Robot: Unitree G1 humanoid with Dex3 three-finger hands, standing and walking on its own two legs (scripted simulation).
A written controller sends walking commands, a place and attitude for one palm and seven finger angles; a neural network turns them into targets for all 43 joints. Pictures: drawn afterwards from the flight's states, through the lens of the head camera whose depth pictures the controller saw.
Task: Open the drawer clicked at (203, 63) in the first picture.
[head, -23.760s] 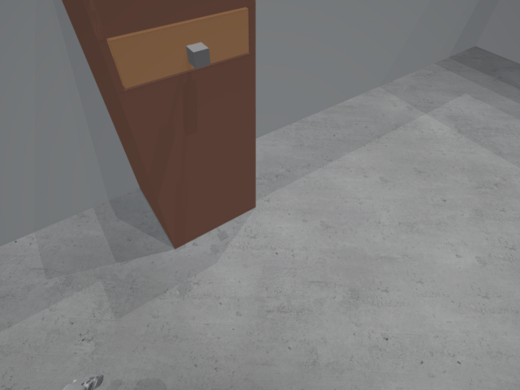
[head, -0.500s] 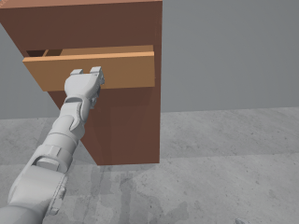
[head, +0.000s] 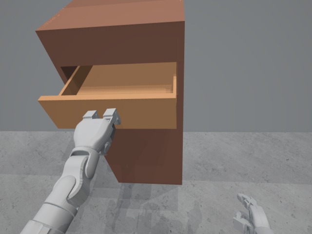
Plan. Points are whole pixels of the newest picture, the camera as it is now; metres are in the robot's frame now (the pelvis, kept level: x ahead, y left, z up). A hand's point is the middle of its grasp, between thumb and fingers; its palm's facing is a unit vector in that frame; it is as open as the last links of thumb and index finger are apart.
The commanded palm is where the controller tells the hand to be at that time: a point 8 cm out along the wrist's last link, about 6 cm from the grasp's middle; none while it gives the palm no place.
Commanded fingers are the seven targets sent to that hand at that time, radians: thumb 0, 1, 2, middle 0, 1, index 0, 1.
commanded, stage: pull the drawer open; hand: left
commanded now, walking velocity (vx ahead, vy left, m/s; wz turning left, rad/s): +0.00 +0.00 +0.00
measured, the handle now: (106, 125) +0.38 +0.18 +0.09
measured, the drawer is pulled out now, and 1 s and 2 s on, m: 0.17 0.30 0.30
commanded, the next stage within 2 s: open the thumb to release the handle in 1.28 s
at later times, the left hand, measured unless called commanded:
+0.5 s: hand (99, 152) +0.30 +0.18 +0.08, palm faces +0.02 -0.09 -1.00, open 8.3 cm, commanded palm +0.25 +0.18 +0.13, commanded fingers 0.00 0.90 0.90 -0.40 -1.35 -0.40 -1.35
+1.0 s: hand (86, 193) +0.19 +0.18 +0.08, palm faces +0.04 -0.14 -0.99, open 8.3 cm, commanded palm +0.14 +0.18 +0.13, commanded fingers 0.00 0.90 0.90 -0.40 -1.35 -0.40 -1.35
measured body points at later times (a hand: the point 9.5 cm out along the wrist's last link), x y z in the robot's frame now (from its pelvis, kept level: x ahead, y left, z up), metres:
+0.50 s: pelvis -0.02 -0.01 +0.00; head -0.02 -0.05 +0.45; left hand +0.29 +0.18 +0.13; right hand +0.16 -0.23 -0.12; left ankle -0.01 +0.12 -0.73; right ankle -0.05 -0.10 -0.73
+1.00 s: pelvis -0.01 -0.01 +0.00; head -0.02 -0.06 +0.44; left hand +0.19 +0.18 +0.13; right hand +0.23 -0.19 -0.08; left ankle -0.01 +0.12 -0.73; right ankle -0.05 -0.10 -0.73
